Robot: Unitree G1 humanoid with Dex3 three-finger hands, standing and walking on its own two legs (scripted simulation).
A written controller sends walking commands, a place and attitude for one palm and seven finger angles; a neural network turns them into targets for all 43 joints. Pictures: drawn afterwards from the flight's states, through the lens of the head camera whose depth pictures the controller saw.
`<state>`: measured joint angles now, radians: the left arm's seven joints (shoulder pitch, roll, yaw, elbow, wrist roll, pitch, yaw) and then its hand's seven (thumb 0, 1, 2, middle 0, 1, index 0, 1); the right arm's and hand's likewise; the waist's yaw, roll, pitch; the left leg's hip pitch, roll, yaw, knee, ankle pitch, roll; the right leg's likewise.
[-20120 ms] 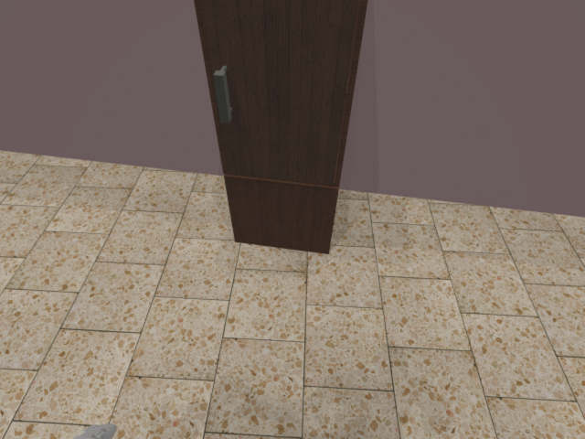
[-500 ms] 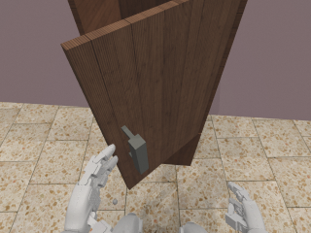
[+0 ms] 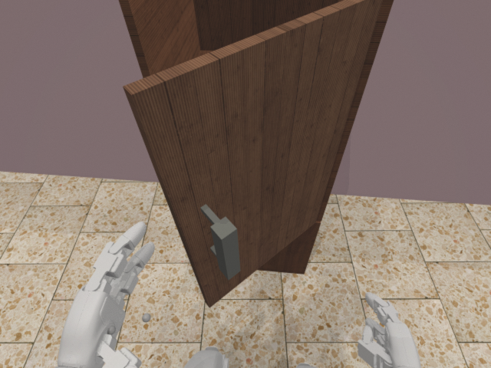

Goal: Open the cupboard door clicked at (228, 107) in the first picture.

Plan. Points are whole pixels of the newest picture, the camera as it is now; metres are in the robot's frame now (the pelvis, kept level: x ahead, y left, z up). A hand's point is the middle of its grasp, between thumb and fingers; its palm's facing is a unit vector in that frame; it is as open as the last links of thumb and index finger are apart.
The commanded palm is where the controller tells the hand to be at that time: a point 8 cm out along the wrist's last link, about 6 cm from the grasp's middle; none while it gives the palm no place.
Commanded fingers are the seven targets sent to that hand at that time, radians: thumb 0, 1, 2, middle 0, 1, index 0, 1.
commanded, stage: draw the hand back to the body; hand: left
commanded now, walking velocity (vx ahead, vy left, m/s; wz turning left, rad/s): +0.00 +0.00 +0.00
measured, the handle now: (219, 241) +0.31 +0.07 +0.05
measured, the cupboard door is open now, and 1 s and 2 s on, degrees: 45 45 45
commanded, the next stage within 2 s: step back with the hand held close in 1.32 s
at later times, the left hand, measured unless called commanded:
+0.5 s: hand (63, 287) +0.19 +0.22 +0.15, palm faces +0.22 -0.91 -0.34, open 14.3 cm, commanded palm +0.15 +0.27 +0.19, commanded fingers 0.00 0.17 0.58 -0.17 -0.30 -0.17 -0.30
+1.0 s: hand out of the picture +0.22 +0.28 +0.25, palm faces +0.45 -0.80 -0.40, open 8.5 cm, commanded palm +0.17 +0.32 +0.25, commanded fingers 0.00 0.90 0.90 -0.20 -0.30 -0.20 -0.30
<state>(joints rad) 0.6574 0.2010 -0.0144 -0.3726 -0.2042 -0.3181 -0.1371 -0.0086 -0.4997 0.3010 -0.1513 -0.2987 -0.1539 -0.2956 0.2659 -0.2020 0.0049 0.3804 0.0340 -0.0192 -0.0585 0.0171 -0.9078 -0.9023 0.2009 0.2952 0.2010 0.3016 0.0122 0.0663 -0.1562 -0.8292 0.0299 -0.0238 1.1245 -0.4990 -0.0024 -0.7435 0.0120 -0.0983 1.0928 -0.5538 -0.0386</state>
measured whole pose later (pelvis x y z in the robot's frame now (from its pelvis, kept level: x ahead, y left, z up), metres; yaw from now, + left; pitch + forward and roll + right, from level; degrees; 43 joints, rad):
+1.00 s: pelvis +0.03 +0.02 +0.08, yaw -1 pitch -3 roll -1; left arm 0.48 0.36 0.34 -0.44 -0.08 -0.05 0.13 0.01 0.70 0.81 -0.20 -0.30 -0.20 -0.30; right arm 0.19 -0.23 0.03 0.60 0.00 -0.09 -0.08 0.02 -0.91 -0.90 0.20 0.30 0.20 0.30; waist 0.08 0.06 0.00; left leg -0.15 -0.01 0.04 0.47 -0.26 0.03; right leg -0.08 -0.01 -0.03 0.42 -0.28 0.00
